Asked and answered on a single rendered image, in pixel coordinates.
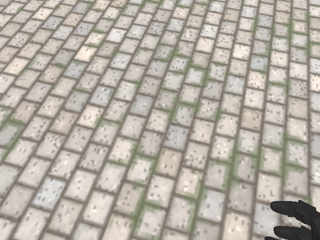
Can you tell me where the robot right hand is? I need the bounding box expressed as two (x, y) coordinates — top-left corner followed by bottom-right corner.
(264, 200), (320, 240)

